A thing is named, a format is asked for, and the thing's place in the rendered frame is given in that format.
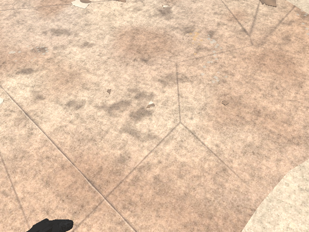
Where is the left robot hand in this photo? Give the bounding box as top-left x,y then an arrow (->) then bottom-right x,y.
26,218 -> 73,232

